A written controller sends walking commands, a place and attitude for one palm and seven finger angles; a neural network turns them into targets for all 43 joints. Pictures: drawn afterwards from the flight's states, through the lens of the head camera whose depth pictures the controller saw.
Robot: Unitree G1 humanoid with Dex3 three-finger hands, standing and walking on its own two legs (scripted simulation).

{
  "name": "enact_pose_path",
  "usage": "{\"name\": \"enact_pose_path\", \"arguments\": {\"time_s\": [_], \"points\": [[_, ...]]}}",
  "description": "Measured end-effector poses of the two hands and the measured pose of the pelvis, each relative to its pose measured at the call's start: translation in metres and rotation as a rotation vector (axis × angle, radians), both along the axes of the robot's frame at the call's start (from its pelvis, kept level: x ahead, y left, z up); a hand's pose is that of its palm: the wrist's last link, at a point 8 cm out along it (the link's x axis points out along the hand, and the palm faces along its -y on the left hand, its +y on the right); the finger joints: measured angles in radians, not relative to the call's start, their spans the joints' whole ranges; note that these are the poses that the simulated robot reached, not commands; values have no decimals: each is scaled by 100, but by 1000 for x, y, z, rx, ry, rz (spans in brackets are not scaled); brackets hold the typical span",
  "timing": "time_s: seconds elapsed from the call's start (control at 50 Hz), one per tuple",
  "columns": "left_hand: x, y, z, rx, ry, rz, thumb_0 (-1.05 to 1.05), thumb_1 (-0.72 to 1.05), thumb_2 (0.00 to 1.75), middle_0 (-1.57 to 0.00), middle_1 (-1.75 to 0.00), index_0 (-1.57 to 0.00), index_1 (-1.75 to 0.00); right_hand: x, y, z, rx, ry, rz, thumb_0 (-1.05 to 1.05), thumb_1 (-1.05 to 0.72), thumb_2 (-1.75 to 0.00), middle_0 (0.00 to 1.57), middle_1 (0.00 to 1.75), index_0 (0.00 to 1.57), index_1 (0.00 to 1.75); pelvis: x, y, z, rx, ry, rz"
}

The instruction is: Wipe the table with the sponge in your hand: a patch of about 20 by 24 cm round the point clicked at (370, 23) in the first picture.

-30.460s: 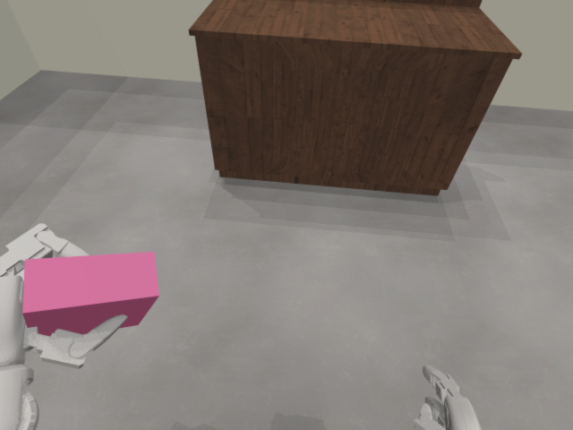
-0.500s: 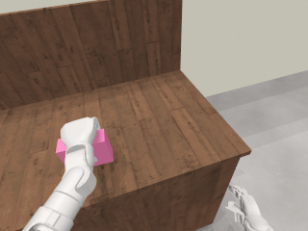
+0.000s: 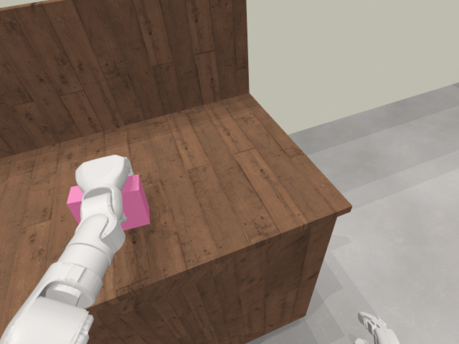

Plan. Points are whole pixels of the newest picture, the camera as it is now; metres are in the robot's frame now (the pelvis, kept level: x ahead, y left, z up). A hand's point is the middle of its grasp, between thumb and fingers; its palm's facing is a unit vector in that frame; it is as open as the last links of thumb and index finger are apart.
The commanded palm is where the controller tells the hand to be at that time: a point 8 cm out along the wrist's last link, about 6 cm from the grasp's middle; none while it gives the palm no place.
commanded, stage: wipe forward along the third lane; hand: left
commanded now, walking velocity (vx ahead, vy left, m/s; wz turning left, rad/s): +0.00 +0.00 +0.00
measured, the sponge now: (115, 213) +0.35 +0.27 +0.04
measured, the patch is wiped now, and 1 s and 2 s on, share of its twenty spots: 0.80 1.00 1.00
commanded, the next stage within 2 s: wipe back along the third lane in 0.92 s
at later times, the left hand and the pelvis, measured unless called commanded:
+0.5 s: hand (117, 172) +0.42 +0.28 +0.09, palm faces -0.10 +0.03 -0.99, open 9.3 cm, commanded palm +0.41 +0.29 +0.10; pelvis -0.01 -0.01 -0.01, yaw -4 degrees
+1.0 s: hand (113, 156) +0.47 +0.31 +0.09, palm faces -0.12 +0.02 -0.99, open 9.3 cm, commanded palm +0.45 +0.31 +0.10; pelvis +0.02 +0.02 -0.01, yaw -6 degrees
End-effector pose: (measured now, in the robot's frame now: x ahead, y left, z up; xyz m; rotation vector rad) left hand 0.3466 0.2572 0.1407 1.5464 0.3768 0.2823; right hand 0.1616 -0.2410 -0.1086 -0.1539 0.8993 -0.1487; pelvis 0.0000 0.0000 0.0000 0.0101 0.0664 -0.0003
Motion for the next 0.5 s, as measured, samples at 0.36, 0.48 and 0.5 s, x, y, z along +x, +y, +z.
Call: {"name": "enact_pose_path", "arguments": {"time_s": [0.36,0.48,0.5], "points": [[42,10,3,29,26,4,1,-52,111,-82,-136,-88,-138,-71,-41,-18,-31,106,-142,1,-91,-90,20,30,20,30,-12,-13,-8,2,81,-65],[58,13,3,44,44,8,1,-52,112,-82,-135,-87,-139,-89,-46,-23,-36,153,-173,1,-91,-90,20,30,20,30,-10,-13,-9,1,112,-75],[60,14,3,46,46,8,1,-52,112,-82,-135,-87,-139,-91,-46,-24,-37,160,-177,1,-91,-90,20,30,20,30,-9,-13,-9,0,116,-76]]}}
